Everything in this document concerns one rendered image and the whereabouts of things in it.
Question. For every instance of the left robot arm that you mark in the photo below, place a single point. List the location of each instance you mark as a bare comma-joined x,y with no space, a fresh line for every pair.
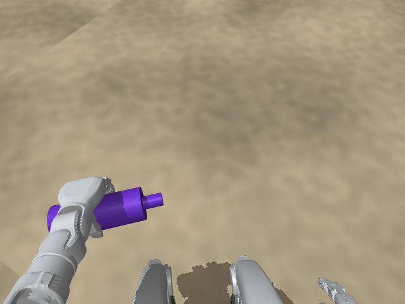
48,278

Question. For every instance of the bottle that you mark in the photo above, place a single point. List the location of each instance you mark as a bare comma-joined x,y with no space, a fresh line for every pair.
119,208

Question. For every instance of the right robot hand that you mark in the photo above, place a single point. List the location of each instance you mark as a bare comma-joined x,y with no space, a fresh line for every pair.
335,291

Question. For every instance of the left robot hand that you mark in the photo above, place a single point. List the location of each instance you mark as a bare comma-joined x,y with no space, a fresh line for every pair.
89,190

